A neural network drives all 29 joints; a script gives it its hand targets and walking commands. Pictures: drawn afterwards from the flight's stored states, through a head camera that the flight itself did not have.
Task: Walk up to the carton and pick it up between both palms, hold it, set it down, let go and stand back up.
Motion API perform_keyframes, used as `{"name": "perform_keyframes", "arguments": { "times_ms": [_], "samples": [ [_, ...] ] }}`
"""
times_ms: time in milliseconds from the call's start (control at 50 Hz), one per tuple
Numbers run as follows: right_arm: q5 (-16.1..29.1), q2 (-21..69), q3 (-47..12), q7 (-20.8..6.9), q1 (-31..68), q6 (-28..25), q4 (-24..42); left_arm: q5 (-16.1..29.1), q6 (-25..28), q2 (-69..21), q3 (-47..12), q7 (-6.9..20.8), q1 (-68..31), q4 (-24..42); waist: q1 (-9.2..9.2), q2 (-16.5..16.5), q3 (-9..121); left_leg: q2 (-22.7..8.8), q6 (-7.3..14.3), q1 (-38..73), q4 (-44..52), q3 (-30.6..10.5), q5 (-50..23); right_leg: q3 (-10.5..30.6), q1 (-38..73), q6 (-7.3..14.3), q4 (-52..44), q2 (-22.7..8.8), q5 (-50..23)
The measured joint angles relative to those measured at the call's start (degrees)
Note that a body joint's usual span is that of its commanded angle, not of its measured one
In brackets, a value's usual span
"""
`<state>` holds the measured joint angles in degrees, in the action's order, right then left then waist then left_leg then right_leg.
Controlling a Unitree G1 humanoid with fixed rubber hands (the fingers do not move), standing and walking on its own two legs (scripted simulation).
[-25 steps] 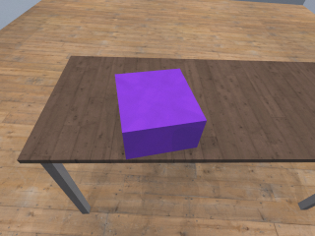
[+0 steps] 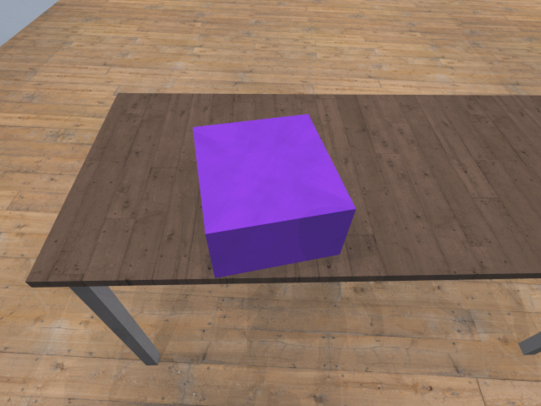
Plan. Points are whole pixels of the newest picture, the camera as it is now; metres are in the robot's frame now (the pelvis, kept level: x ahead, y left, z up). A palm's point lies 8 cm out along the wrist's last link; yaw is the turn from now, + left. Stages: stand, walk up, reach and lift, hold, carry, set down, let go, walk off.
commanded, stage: stand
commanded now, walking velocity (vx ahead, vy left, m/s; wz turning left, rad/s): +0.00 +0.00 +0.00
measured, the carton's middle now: (265, 189) +0.49 +0.00 -0.01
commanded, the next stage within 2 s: none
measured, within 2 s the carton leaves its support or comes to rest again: neither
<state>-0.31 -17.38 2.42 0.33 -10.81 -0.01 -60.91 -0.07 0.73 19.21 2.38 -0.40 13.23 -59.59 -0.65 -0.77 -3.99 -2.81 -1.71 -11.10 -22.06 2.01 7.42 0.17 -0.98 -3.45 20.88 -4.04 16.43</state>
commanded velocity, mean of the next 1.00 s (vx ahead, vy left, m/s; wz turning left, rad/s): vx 0.00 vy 0.00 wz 0.00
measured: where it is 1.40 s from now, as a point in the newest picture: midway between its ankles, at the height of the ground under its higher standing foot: outside the picture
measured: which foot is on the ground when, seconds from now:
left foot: down 0.00-1.00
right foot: down 0.00-1.00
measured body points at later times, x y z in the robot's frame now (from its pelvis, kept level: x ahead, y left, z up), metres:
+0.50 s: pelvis +0.02 -0.01 +0.00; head +0.03 -0.01 +0.45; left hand +0.05 +0.29 -0.13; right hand +0.07 -0.30 -0.14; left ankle +0.05 +0.14 -0.74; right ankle -0.05 -0.16 -0.74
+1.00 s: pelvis +0.01 -0.02 +0.00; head +0.03 -0.01 +0.45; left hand +0.05 +0.28 -0.14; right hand +0.08 -0.30 -0.14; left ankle +0.05 +0.14 -0.74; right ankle -0.05 -0.16 -0.74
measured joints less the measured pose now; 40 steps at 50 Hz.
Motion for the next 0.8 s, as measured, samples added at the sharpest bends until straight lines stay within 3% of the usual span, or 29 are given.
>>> {"name": "perform_keyframes", "arguments": {
  "times_ms": [800],
  "samples": [
    [0.3, 0.3, 0.1, 0.4, 2.8, -0.4, -1.0, 0.2, -0.1, -1.1, -0.4, -0.3, -0.9, -0.9, 1.05, 0.6, -0.8, -0.5, -1.2, 2.1, 2.0, -0.9, 0.0, -1.0, 2.1, 1.1, -1.3, 0.7, 0.6]
  ]
}}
